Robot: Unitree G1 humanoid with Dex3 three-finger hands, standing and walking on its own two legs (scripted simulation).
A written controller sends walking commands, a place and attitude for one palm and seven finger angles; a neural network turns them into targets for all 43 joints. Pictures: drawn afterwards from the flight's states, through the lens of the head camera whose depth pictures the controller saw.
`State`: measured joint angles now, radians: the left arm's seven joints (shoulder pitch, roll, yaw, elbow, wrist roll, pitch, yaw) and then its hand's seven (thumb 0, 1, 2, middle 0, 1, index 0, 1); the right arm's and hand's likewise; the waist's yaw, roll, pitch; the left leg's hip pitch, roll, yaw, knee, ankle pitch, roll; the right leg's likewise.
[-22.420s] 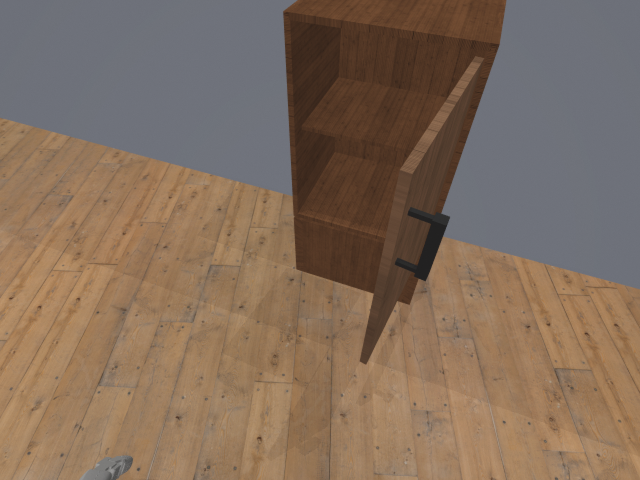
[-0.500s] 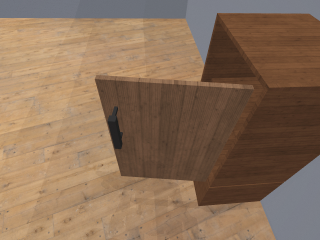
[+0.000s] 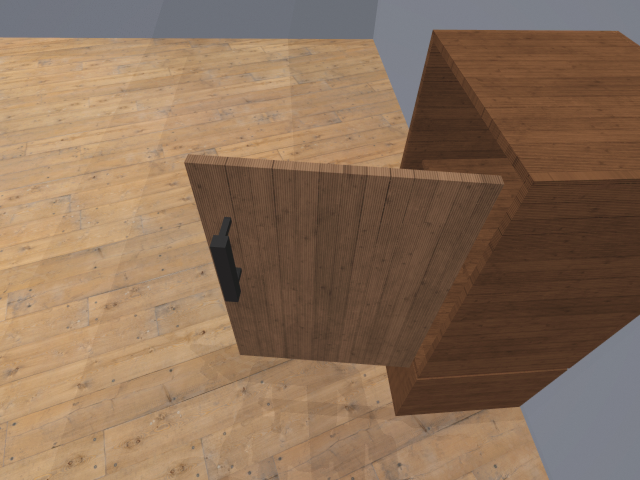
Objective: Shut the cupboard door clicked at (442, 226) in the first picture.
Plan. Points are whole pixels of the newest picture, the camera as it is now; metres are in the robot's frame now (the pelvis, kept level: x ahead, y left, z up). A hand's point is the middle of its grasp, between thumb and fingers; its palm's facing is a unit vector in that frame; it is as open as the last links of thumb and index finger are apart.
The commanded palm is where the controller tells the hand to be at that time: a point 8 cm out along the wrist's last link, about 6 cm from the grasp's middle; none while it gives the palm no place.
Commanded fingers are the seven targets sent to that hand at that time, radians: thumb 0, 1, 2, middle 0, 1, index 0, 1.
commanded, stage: look again from close up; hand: left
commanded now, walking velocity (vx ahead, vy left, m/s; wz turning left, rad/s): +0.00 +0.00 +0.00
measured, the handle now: (229, 260) +0.43 +0.18 -0.02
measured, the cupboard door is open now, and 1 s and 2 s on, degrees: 82 82 82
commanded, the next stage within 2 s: raise the hand and make a fist in 0.32 s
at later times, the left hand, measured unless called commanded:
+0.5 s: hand out of the picture +0.06 +0.18 -0.14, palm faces +0.19 -0.96 -0.20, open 7.3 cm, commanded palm +0.09 +0.22 -0.07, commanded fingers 0.00 0.90 0.90 -0.27 -0.38 -0.27 -0.38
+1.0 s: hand out of the picture +0.09 +0.18 -0.04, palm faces +0.09 -0.99 -0.05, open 5.4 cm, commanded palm +0.10 +0.22 -0.05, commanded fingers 0.00 0.90 0.90 -0.73 -0.88 -0.73 -0.88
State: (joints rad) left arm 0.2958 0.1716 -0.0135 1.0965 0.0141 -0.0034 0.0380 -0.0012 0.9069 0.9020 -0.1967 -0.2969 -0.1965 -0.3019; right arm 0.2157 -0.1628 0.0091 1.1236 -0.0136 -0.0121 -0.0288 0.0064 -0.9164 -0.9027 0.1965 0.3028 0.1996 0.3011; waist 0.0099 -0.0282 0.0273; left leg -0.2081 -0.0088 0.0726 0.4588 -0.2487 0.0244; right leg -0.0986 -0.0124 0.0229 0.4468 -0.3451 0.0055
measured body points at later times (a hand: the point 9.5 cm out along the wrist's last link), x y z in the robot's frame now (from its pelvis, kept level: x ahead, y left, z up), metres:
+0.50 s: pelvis -0.01 -0.01 +0.00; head +0.02 +0.00 +0.45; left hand +0.05 +0.23 -0.12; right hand +0.04 -0.24 -0.15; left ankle +0.00 +0.10 -0.74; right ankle -0.06 -0.12 -0.73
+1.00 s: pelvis -0.08 -0.03 -0.12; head -0.03 -0.02 +0.33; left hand +0.08 +0.23 -0.04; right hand +0.17 -0.25 -0.16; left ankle +0.00 +0.10 -0.74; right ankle -0.07 -0.12 -0.74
